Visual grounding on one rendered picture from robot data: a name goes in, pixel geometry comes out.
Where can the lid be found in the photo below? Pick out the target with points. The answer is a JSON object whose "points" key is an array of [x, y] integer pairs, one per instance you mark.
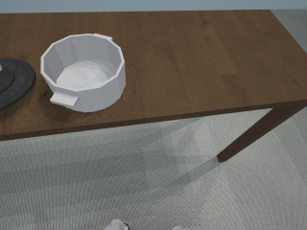
{"points": [[17, 79]]}

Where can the table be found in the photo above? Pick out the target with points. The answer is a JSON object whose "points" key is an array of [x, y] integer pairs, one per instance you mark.
{"points": [[178, 65]]}

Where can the robot left shin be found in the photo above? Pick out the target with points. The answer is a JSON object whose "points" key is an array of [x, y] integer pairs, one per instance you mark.
{"points": [[116, 221]]}

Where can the pot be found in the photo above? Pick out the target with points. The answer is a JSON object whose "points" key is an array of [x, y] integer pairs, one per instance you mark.
{"points": [[86, 72]]}

